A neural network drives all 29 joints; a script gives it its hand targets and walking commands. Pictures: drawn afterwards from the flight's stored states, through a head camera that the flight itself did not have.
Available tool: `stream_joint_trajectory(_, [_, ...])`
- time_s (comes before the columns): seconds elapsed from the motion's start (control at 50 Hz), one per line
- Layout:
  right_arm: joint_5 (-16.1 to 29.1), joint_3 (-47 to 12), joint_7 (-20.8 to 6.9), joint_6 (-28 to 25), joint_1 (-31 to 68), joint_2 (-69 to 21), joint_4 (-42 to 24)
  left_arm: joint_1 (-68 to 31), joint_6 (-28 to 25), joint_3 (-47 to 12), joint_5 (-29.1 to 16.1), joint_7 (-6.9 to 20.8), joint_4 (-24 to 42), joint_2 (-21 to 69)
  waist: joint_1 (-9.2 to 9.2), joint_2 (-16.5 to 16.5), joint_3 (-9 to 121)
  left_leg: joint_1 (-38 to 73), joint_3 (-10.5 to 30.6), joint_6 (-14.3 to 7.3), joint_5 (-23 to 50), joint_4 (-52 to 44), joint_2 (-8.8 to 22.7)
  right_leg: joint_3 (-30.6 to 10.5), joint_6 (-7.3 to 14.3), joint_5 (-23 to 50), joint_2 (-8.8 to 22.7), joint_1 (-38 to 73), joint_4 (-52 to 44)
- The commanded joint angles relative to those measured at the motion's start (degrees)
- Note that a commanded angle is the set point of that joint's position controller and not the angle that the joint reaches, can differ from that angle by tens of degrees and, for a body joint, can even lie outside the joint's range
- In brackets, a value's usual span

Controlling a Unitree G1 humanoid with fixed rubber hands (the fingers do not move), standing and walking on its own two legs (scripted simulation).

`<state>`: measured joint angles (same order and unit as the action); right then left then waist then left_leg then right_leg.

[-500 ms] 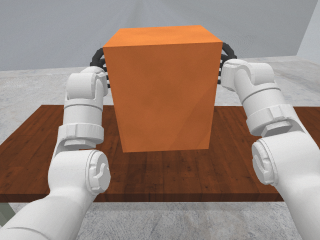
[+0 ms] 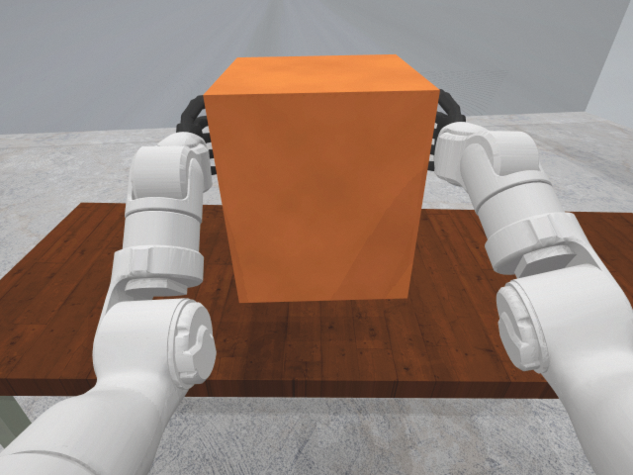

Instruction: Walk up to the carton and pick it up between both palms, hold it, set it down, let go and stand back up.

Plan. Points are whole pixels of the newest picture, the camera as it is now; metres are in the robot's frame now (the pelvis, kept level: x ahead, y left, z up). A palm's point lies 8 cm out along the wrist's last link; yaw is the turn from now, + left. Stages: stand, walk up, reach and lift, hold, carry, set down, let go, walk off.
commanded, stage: hold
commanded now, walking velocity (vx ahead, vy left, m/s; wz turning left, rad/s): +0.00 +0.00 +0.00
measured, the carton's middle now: (320, 174) +0.39 +0.00 +0.27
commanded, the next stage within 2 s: none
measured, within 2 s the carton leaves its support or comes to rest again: neither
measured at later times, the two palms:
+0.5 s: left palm (194, 147) +0.37 +0.15 +0.31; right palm (453, 139) +0.36 -0.15 +0.32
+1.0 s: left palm (199, 156) +0.38 +0.15 +0.29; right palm (449, 147) +0.37 -0.15 +0.31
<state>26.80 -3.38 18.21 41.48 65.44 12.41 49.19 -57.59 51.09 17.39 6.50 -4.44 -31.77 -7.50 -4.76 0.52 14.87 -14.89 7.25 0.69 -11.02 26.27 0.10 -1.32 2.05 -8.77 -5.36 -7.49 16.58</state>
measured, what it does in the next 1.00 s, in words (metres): stands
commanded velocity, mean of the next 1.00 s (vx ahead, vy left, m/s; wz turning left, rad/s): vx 0.00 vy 0.00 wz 0.00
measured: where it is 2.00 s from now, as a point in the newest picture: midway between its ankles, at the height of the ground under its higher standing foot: outside the picture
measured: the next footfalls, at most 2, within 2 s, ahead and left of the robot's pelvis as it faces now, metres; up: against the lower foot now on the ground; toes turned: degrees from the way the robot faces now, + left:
none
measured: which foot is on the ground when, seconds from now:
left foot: down 0.00-1.00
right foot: down 0.00-1.00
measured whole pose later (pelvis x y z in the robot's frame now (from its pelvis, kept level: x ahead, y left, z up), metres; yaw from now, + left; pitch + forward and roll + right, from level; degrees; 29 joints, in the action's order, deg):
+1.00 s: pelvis +0.00 +0.00 +0.00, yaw +0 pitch +1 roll -2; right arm 26.9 -3.9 16.9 40.9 66.8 13.2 51.7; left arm -57.0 50.2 17.7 6.1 -5.4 -32.3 -6.5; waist -4.2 1.6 15.6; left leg -16.2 7.0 0.4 -10.7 25.9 -0.2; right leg -1.7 1.7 -8.9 -5.0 -9.2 16.9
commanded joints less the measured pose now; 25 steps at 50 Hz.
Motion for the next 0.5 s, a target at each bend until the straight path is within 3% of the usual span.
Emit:
stream_joint_trajectory(0.0, [12.0,-6.6,-9.3,-3.7,58.1,-41.1,-27.4,-59.0,-6.7,-22.0,-13.2,8.0,15.4,41.0,-0.61,6.2,23.7,11.6,-1.3,3.2,16.0,-1.6,-1.1,-1.4,-3.2,10.4,0.6,3.5,-1.7])
stream_joint_trajectory(0.02, [12.2,-6.3,-9.4,-3.3,56.9,-41.7,-26.1,-61.0,-7.3,-22.6,-13.9,7.7,17.5,40.8,-1.40,7.0,24.4,11.8,-1.3,3.4,16.6,-1.5,-1.3,-1.6,-3.3,11.2,0.8,3.7,-1.3])
stream_joint_trajectory(0.1, [12.3,-7.5,-9.6,-3.1,57.2,-42.1,-26.2,-58.8,-6.9,-20.6,-13.2,7.3,15.4,39.4,0.06,3.6,24.4,12.8,-1.4,2.3,15.5,-1.8,-1.2,-1.4,-3.9,11.1,0.8,3.2,-1.9])
stream_joint_trajectory(0.12, [11.6,-6.6,-9.5,-2.7,56.1,-41.8,-23.7,-58.5,-6.9,-19.3,-12.3,7.5,13.6,38.7,-0.10,3.4,21.8,12.1,-1.6,2.2,13.7,-2.5,-1.1,-1.6,-3.9,9.8,1.0,2.6,-2.2])
stream_joint_trajectory(0.14, [11.2,-6.7,-9.5,-2.6,56.0,-42.1,-22.3,-57.5,-6.8,-17.3,-11.0,7.8,11.7,37.9,0.91,2.1,19.8,11.1,-1.8,1.5,12.3,-3.1,-1.3,-1.6,-4.0,8.8,1.0,2.9,-2.5])
stream_joint_trajectory(0.16, [11.1,-6.6,-9.4,-2.6,54.4,-42.1,-22.1,-57.5,-6.9,-18.5,-11.3,8.0,13.5,38.3,-0.07,2.3,21.0,11.4,-1.6,1.8,12.1,-3.3,-1.1,-1.5,-4.0,9.5,1.0,3.4,-2.0])
stream_joint_trajectory(0.18, [11.8,-6.8,-9.4,-2.9,55.8,-42.5,-23.4,-58.6,-7.0,-18.8,-11.7,8.1,14.4,38.3,0.40,2.9,22.2,11.4,-1.5,1.9,13.7,-2.8,-1.2,-1.5,-3.8,10.2,1.0,3.9,-1.8])
stream_joint_trajectory(0.2, [11.3,-4.9,-9.4,-2.6,54.9,-39.8,-20.6,-58.5,-6.4,-19.5,-11.6,8.2,12.4,39.0,-1.13,5.6,19.7,11.4,-1.5,3.0,13.0,-3.1,-0.7,-1.6,-3.0,8.5,0.9,2.5,-2.2])
stream_joint_trajectory(0.26, [10.8,-5.6,-9.7,-2.7,55.6,-41.8,-20.0,-61.1,-7.2,-18.6,-12.0,8.3,13.5,38.5,-0.55,4.1,21.4,11.0,-1.7,2.4,12.1,-3.0,-1.1,-1.7,-3.5,8.0,1.1,3.0,-2.1])
stream_joint_trajectory(0.28, [10.9,-5.0,-9.6,-3.0,55.4,-40.5,-20.7,-59.0,-6.8,-19.2,-11.9,8.3,12.0,38.6,-0.89,5.4,21.3,11.5,-1.9,2.9,12.1,-2.8,-1.0,-1.9,-3.3,8.9,1.3,2.4,-2.2])
stream_joint_trajectory(0.34, [10.4,-5.6,-9.3,-3.1,57.5,-41.8,-20.7,-57.8,-6.9,-15.5,-10.3,8.9,8.1,36.6,0.96,1.7,19.2,9.8,-2.0,1.3,9.7,-3.7,-1.4,-1.5,-4.1,8.3,1.5,3.4,-2.6])
stream_joint_trajectory(0.4, [11.5,-5.8,-9.5,-3.5,58.0,-41.8,-21.4,-60.4,-7.6,-18.0,-11.7,8.3,11.2,37.9,0.61,4.6,21.8,10.4,-1.8,2.3,13.1,-2.5,-1.2,-1.7,-3.5,8.6,1.2,3.1,-2.1])
stream_joint_trajectory(0.44, [11.8,-6.6,-9.4,-3.9,58.5,-42.3,-24.0,-60.8,-7.8,-20.0,-12.8,8.1,13.6,39.3,-0.16,4.6,24.0,11.6,-1.6,2.4,15.6,-1.8,-1.2,-1.6,-3.7,11.4,1.0,3.0,-1.7])
stream_joint_trajectory(0.48, [12.2,-6.8,-9.2,-3.2,55.4,-41.6,-21.6,-59.4,-7.6,-18.5,-12.0,8.0,13.1,38.3,-0.16,4.1,22.6,12.3,-1.7,2.6,16.1,-1.8,-1.4,-1.7,-4.0,13.3,1.2,3.5,-1.5])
